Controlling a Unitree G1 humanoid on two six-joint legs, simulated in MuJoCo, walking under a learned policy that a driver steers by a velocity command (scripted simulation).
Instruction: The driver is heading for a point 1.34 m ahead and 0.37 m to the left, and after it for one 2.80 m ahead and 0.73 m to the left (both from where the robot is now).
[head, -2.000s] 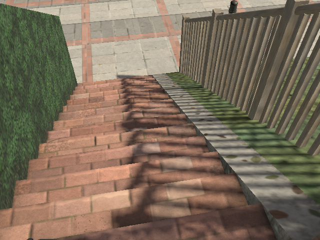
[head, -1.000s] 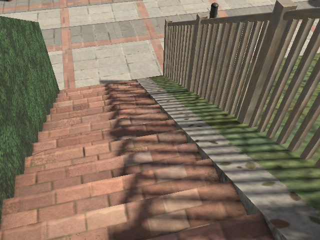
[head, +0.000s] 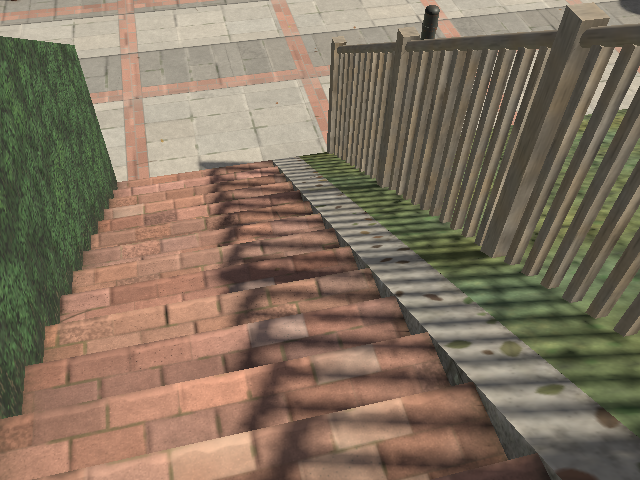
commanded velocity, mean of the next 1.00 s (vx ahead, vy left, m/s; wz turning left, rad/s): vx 0.34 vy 0.00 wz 0.45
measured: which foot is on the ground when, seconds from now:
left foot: down 0.00-0.48, up 0.50-1.00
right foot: up 0.00-0.46, down 0.48-1.00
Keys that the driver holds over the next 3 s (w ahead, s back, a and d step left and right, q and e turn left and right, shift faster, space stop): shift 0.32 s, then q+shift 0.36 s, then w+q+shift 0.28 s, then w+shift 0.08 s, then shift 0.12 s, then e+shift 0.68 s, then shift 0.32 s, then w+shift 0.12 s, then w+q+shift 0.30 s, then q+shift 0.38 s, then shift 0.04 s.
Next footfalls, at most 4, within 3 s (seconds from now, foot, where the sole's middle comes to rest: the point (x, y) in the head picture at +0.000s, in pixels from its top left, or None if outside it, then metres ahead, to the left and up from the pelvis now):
0.48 right None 0.38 -0.14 -0.94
1.08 left None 0.27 0.16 -0.94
1.56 right None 0.43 0.02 -0.94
1.90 left None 0.57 0.29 -1.12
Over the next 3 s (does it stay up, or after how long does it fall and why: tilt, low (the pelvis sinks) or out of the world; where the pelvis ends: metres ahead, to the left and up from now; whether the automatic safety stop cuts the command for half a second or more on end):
stays up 0.56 0.18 -0.37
